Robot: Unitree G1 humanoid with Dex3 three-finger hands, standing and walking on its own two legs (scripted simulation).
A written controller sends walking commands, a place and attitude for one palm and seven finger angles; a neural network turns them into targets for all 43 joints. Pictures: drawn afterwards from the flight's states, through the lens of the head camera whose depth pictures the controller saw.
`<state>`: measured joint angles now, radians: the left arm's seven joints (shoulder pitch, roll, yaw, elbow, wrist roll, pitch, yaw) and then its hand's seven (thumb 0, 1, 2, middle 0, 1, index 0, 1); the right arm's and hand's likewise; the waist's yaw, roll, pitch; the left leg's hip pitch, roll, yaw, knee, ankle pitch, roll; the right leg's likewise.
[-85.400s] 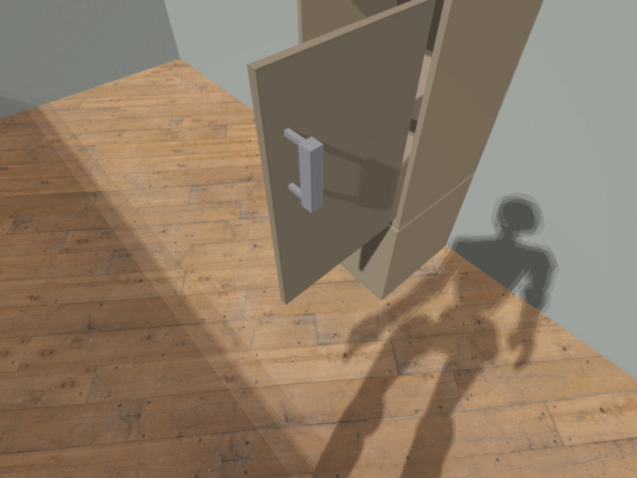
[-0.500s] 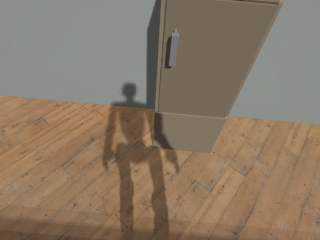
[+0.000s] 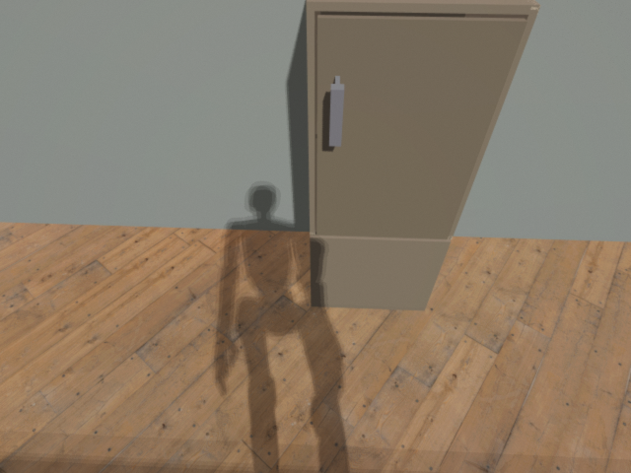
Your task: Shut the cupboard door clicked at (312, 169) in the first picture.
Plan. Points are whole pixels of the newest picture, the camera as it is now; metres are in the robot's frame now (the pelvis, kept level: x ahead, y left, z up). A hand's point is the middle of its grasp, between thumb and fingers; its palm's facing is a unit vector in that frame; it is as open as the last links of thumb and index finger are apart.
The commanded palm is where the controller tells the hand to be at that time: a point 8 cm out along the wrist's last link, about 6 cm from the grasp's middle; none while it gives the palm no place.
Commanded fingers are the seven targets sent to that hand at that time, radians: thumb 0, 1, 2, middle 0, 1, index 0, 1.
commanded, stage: let the arm hang, fingers relaxed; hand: left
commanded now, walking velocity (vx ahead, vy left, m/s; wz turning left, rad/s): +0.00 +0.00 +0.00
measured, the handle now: (336, 110) +0.80 +0.00 +0.07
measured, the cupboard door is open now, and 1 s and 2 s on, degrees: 0 0 0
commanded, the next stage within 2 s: look to check the result in 0.24 s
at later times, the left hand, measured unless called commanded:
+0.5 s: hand out of the picture -0.04 +0.17 -0.18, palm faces +0.04 -0.98 -0.17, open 7.4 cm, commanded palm none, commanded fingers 0.00 0.90 0.90 -0.20 -0.30 -0.20 -0.30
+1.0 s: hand out of the picture -0.02 +0.18 -0.17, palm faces +0.01 -0.98 -0.18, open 7.4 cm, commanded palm none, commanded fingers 0.00 0.90 0.90 -0.20 -0.30 -0.20 -0.30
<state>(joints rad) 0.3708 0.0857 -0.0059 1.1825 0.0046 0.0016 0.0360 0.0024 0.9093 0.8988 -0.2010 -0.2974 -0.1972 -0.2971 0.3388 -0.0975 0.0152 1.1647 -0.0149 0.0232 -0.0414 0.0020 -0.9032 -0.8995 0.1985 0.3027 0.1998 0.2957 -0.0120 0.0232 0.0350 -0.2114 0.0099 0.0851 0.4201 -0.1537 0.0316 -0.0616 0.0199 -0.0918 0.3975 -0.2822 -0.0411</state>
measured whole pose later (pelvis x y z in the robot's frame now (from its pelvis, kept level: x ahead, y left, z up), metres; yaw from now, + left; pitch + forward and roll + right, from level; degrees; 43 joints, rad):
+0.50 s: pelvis +0.00 +0.01 +0.00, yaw -1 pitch -3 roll +0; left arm 0.36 0.11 0.00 1.17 0.01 0.00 0.04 0.00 0.91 0.90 -0.20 -0.30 -0.20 -0.30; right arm 0.32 -0.11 0.01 1.14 -0.01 0.01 -0.05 0.00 -0.90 -0.90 0.20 0.30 0.20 0.30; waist -0.01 0.01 0.04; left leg -0.20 -0.01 0.10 0.40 -0.15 0.05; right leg -0.07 0.00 -0.08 0.40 -0.28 -0.02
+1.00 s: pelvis +0.01 +0.02 +0.00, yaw -1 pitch -3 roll +0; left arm 0.32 0.12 0.00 1.16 0.01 0.00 0.03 0.00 0.91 0.90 -0.20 -0.30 -0.20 -0.30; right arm 0.29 -0.14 0.01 1.15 -0.01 0.01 -0.04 0.00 -0.90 -0.90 0.20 0.30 0.20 0.30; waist -0.01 0.01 0.05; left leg -0.19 -0.02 0.11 0.37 -0.15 0.06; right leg -0.06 -0.01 -0.06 0.39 -0.28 -0.01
